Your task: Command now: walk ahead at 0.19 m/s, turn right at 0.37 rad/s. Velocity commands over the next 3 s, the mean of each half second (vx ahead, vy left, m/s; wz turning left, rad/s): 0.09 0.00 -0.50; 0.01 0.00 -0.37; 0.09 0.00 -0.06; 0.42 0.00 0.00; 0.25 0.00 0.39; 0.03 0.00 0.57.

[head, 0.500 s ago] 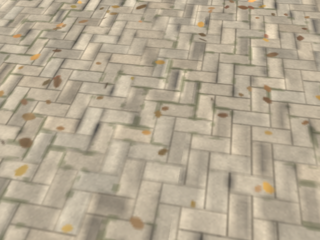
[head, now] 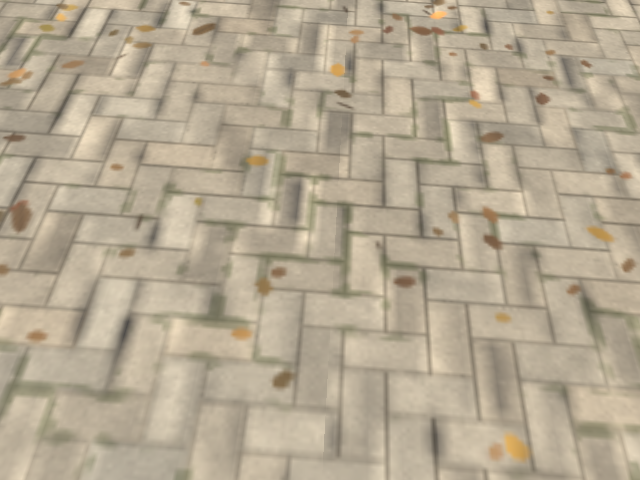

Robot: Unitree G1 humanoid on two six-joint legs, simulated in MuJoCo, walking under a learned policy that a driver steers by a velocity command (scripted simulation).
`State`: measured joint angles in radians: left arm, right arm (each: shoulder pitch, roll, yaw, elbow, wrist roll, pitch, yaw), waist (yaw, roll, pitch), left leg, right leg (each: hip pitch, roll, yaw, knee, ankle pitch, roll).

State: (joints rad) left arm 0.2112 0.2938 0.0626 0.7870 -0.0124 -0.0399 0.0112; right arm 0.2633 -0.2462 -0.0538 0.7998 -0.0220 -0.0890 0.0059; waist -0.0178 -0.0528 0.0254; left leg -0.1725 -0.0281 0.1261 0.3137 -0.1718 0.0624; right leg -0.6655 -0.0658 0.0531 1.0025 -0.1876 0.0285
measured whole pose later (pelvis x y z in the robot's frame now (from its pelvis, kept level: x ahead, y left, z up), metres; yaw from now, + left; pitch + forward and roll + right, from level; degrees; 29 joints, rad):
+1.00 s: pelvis +0.11 +0.01 -0.01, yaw -27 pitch +1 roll -1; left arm 0.19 0.26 0.06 0.64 -0.01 0.05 0.02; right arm 0.19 -0.23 -0.04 0.75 0.01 0.00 -0.02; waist -0.03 -0.02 0.02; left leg -0.28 0.02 0.00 0.51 -0.25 0.01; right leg -0.25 0.00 0.06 0.56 -0.31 0.06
